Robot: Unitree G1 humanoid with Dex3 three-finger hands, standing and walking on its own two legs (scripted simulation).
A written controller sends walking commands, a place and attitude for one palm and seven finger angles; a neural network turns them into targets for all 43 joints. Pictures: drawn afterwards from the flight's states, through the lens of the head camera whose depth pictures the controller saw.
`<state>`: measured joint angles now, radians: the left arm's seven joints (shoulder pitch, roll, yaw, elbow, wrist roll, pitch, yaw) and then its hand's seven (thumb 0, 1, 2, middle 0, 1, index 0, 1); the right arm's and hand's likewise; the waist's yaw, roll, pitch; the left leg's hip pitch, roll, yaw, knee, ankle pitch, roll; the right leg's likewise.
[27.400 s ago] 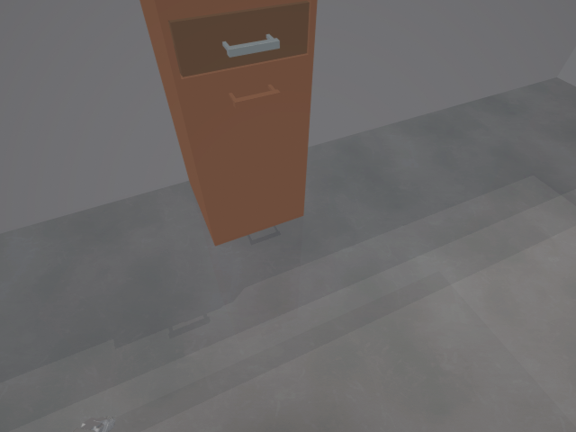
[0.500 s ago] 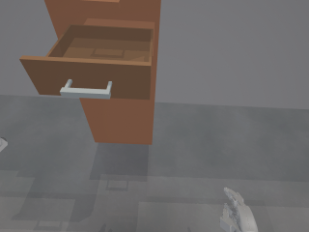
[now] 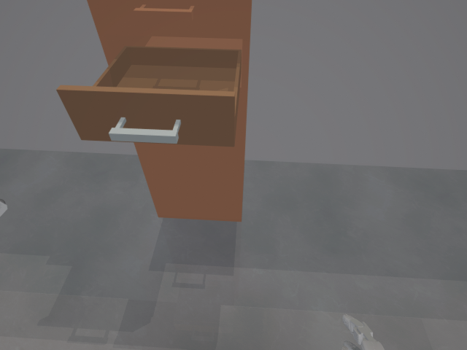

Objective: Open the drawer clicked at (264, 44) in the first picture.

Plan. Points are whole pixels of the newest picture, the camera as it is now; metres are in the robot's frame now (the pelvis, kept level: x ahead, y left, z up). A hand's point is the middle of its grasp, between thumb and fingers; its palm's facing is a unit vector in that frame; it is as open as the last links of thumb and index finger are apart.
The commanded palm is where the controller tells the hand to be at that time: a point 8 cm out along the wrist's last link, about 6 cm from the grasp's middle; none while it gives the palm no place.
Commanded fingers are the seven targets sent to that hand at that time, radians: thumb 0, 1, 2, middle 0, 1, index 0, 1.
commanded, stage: let the arm hang, fingers relaxed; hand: left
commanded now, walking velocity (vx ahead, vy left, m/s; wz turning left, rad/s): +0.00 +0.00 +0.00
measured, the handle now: (147, 129) +0.55 +0.21 +0.09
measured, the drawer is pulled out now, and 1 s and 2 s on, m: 0.30 0.30 0.30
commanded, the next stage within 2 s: look to check the result in 1.10 s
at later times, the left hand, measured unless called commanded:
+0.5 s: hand out of the picture -0.09 +0.21 -0.16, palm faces +0.07 -0.97 -0.24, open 7.1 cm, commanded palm none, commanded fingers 0.00 0.90 0.90 -0.20 -0.30 -0.20 -0.30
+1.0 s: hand out of the picture +0.00 +0.21 -0.16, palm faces +0.03 -0.98 -0.22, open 7.3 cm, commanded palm none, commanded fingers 0.00 0.90 0.90 -0.20 -0.30 -0.20 -0.30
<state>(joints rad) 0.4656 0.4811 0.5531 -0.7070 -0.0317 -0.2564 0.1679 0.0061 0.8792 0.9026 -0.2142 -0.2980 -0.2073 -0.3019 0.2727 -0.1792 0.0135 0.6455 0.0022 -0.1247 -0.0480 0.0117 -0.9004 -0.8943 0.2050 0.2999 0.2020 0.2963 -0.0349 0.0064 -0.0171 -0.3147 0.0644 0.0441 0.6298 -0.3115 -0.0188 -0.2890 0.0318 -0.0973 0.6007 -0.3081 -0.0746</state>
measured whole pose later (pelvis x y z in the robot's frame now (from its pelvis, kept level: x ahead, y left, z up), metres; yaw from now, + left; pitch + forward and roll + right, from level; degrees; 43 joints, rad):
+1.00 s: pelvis -0.02 +0.03 +0.01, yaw +1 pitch -2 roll +0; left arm 0.24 0.14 0.02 1.12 0.01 0.00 0.04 0.01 0.92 0.90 -0.20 -0.30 -0.20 -0.30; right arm 0.33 -0.10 -0.01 1.12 -0.03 0.02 -0.03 0.00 -0.91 -0.89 0.20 0.30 0.20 0.30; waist -0.03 0.03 0.04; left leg -0.21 0.03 0.08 0.42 -0.17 0.01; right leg -0.19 -0.01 -0.09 0.44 -0.21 -0.03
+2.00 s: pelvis +0.00 +0.03 +0.02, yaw +0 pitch -2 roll +0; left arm 0.24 0.14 0.02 1.13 0.01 0.00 0.04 0.00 0.91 0.90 -0.20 -0.29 -0.20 -0.30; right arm 0.27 -0.12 -0.02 1.13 -0.02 0.02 -0.04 0.00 -0.91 -0.89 0.20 0.30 0.20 0.30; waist -0.02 0.01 0.08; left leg -0.19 0.04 0.08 0.41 -0.19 0.00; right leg -0.16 0.01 -0.09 0.40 -0.21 -0.03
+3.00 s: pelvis +0.01 +0.02 +0.02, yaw +0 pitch -1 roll +0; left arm 0.24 0.15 0.02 1.14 0.01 -0.01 0.04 0.00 0.90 0.90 -0.20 -0.29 -0.20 -0.30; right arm 0.25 -0.13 -0.01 1.14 -0.02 0.01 -0.04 0.00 -0.91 -0.89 0.20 0.30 0.20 0.30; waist -0.02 0.01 0.07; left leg -0.16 0.04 0.08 0.39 -0.20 -0.01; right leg -0.14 0.01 -0.08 0.39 -0.22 -0.04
